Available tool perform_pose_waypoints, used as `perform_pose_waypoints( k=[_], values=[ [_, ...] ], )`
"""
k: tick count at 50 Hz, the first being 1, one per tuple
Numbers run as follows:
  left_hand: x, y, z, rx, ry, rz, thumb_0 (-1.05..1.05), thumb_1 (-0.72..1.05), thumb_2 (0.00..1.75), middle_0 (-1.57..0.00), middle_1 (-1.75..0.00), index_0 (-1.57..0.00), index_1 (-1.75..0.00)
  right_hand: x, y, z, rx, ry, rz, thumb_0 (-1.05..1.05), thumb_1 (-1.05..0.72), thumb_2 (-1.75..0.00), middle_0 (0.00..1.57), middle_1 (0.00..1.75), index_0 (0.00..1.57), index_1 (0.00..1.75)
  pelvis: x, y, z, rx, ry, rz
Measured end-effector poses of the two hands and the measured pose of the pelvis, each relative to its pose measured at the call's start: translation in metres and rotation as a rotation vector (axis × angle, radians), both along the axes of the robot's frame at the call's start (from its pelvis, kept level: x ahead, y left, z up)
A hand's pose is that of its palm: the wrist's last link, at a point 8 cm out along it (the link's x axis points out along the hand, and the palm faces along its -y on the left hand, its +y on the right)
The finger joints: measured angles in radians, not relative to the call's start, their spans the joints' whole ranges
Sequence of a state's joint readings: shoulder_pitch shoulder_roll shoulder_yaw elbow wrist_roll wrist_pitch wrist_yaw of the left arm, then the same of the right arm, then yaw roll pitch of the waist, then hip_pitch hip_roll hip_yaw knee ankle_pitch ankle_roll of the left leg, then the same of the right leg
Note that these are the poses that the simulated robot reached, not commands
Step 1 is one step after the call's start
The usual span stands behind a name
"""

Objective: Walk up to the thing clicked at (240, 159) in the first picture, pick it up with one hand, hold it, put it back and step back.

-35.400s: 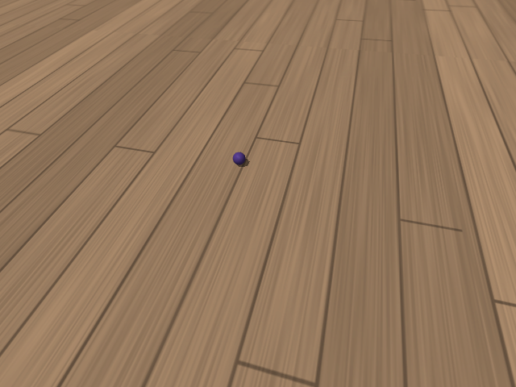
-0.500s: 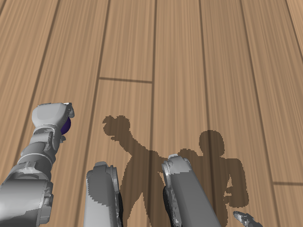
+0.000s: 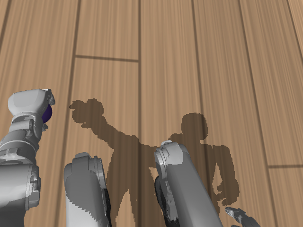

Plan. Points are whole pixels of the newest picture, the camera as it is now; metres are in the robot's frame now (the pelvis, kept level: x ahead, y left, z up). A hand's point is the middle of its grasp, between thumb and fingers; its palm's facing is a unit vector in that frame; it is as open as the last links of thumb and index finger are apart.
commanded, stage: crouch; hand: left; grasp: from above
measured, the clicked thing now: (37, 111) +0.46 +0.28 -0.19
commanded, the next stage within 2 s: lower in 0.40 s
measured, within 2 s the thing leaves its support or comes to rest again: neither
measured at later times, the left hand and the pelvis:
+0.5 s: hand (44, 114) +0.46 +0.27 -0.22, palm faces -0.45 -0.07 -0.89, open 9.0 cm; pelvis -0.01 +0.00 -0.05, yaw -2 degrees
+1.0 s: hand (51, 116) +0.46 +0.27 -0.28, palm faces -0.45 -0.08 -0.89, open 9.0 cm; pelvis +0.00 +0.00 -0.08, yaw -4 degrees
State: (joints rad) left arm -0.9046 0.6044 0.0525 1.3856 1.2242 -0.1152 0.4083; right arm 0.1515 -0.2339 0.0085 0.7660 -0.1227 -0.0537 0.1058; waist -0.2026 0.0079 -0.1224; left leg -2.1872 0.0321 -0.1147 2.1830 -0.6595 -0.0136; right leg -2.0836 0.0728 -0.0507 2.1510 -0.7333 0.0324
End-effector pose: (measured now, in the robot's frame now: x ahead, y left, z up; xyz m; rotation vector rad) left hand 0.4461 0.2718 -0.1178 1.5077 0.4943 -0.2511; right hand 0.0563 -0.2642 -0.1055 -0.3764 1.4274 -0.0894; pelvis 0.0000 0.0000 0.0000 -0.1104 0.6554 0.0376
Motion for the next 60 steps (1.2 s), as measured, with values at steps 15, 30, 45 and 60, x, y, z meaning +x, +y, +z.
perform_pose_waypoints(
  k=[15, 30, 45, 60],
  values=[
    [0.010, 0.000, -0.032, -0.007, -0.007, 0.006, 0.01, 0.03, 0.65, -0.58, -0.75, -0.72, -0.77, -0.024, -0.001, -0.032, 0.011, 0.048, 0.002, 0.00, -0.91, -0.90, 0.21, 0.30, 0.21, 0.30, -0.006, -0.004, -0.035, -0.003, -0.036, -0.017],
    [0.018, 0.003, -0.052, 0.003, -0.001, 0.011, 0.01, 0.03, 0.65, -0.58, -0.75, -0.72, -0.77, -0.022, -0.004, -0.046, -0.004, 0.048, 0.025, 0.00, -0.91, -0.90, 0.21, 0.30, 0.21, 0.30, -0.006, -0.004, -0.054, -0.013, -0.056, -0.029],
    [0.020, 0.000, -0.093, -0.019, 0.007, -0.001, 0.01, 0.02, 0.66, -0.58, -0.75, -0.71, -0.78, -0.025, -0.005, -0.058, -0.019, 0.068, 0.072, 0.00, -0.91, -0.90, 0.21, 0.30, 0.21, 0.30, -0.005, -0.004, -0.076, -0.030, -0.088, -0.045],
    [0.025, -0.003, -0.121, -0.017, 0.015, 0.020, 0.01, 0.02, 0.68, -0.57, -0.76, -0.70, -0.79, -0.028, 0.003, -0.064, 0.004, 0.084, 0.095, 0.00, -0.90, -0.90, 0.21, 0.30, 0.21, 0.30, -0.002, -0.002, -0.086, -0.047, -0.101, -0.060]
  ],
)
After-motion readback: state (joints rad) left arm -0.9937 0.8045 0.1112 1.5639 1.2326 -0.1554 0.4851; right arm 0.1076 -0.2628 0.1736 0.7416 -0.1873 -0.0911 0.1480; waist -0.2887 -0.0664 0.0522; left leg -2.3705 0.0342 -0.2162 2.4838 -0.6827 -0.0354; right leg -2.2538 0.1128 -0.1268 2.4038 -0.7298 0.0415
